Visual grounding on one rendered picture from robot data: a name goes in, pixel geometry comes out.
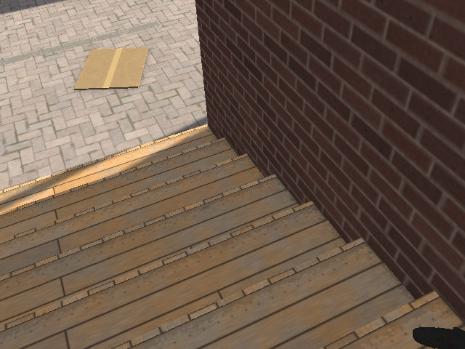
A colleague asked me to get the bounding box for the robot right hand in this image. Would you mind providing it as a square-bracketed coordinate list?
[413, 327, 465, 349]

